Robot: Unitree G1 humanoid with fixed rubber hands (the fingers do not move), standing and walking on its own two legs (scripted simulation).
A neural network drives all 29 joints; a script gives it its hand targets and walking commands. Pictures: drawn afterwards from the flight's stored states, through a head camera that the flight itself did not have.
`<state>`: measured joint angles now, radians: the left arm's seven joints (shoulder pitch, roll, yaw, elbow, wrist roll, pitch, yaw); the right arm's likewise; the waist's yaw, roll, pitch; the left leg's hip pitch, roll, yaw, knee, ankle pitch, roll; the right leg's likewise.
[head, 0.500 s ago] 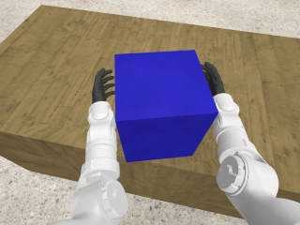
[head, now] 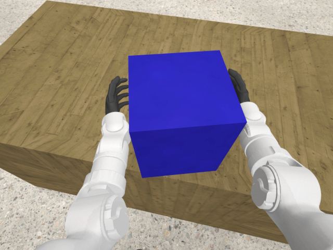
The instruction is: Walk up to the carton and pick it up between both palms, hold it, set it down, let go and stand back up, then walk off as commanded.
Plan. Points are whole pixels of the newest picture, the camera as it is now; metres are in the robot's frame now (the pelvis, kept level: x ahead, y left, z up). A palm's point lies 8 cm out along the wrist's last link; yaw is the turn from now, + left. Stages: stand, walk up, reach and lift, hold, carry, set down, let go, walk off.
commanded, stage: set down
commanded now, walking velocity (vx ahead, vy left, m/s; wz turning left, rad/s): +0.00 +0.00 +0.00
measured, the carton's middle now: (177, 120) +0.42 +0.04 +0.03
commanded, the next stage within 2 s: none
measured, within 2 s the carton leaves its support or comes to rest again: neither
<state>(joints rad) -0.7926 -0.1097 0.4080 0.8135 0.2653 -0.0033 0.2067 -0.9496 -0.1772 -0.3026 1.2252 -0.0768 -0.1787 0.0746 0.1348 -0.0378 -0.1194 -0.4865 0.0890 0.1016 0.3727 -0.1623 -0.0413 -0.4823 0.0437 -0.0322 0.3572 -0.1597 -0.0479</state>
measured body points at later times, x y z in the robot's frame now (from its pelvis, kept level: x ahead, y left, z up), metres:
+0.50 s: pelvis -0.02 -0.01 -0.01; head +0.10 -0.03 +0.42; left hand +0.41 +0.21 +0.05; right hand +0.51 -0.14 +0.05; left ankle -0.01 +0.14 -0.74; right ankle -0.01 -0.09 -0.74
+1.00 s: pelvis -0.03 -0.01 -0.01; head +0.05 -0.02 +0.44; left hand +0.35 +0.20 +0.04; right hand +0.43 -0.19 +0.04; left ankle -0.01 +0.14 -0.74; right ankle -0.01 -0.09 -0.74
